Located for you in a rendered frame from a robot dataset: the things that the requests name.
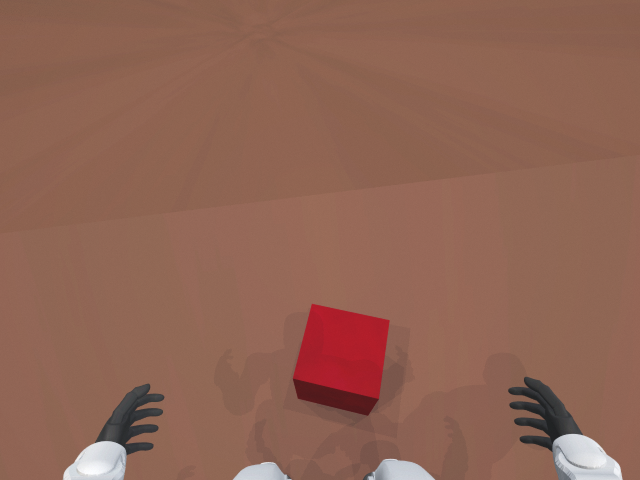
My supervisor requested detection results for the robot left forearm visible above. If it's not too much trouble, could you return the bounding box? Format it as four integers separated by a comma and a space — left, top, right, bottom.
63, 441, 126, 480

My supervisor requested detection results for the robot right forearm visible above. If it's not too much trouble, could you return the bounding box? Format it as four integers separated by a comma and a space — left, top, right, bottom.
552, 434, 623, 480

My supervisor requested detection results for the carton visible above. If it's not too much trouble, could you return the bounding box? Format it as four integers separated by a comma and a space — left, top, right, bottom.
293, 304, 390, 416

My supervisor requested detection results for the right robot thigh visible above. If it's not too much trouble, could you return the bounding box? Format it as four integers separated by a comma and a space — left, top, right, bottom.
367, 460, 435, 480

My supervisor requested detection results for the robot left hand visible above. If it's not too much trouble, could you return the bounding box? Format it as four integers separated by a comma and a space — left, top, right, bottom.
95, 384, 164, 456

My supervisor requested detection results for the robot right hand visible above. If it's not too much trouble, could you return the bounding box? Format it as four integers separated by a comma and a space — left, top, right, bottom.
508, 377, 583, 451

